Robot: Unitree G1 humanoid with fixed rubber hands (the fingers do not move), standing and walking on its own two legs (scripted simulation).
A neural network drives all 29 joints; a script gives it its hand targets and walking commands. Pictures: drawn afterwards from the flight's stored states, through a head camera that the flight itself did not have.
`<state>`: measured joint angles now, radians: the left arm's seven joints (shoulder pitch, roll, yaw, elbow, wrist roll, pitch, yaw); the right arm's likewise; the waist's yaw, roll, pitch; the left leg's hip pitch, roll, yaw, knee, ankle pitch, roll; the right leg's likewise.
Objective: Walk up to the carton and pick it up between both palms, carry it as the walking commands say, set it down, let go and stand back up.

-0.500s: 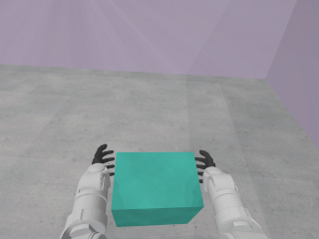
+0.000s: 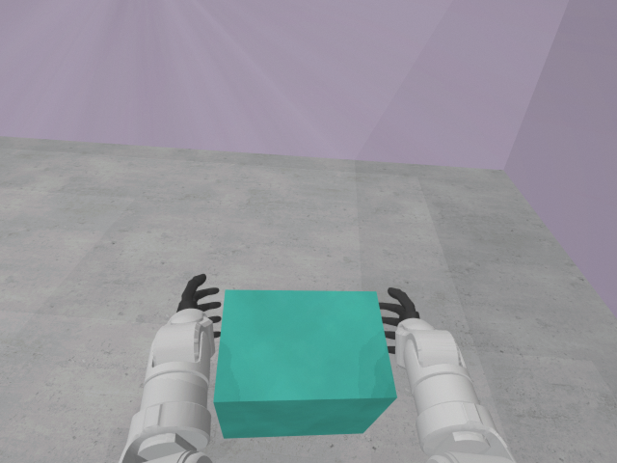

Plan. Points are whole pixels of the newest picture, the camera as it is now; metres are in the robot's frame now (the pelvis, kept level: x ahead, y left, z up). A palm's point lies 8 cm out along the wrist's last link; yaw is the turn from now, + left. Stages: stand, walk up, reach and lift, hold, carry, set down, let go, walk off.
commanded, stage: reach and lift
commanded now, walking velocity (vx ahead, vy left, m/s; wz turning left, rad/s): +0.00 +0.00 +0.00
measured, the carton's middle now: (298, 366) +0.30 +0.03 -0.03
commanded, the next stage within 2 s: hold in 1.34 s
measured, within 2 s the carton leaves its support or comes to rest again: neither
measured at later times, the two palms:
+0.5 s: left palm (195, 307) +0.31 +0.18 +0.07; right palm (403, 332) +0.31 -0.12 +0.04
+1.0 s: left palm (194, 312) +0.30 +0.18 +0.07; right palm (409, 345) +0.29 -0.12 +0.04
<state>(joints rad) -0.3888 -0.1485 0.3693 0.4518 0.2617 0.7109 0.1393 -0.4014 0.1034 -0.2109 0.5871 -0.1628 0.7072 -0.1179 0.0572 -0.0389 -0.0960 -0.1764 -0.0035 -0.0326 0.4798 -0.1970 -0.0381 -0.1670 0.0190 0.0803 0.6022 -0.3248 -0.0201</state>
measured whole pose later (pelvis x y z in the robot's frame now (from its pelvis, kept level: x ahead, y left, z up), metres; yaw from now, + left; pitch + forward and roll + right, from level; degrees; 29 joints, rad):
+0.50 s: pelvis +0.01 +0.01 +0.00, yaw +0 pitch -5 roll +1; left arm -0.45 -0.17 0.34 0.50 0.26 0.69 0.24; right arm -0.38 0.10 -0.23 0.59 -0.18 0.68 -0.10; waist 0.06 -0.04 -0.10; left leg -0.19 0.00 -0.03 0.47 -0.20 -0.04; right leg -0.16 0.02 0.08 0.55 -0.31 -0.01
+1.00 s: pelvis +0.00 +0.02 +0.00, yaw +0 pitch -6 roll +1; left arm -0.44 -0.17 0.33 0.51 0.26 0.70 0.21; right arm -0.34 0.10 -0.24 0.54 -0.19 0.71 -0.09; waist 0.04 -0.03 -0.11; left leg -0.19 0.00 -0.03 0.47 -0.18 -0.03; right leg -0.15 0.02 0.08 0.53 -0.28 0.00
